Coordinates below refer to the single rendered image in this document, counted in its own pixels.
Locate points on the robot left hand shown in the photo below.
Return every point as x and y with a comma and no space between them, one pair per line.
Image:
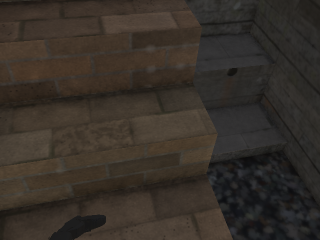
78,226

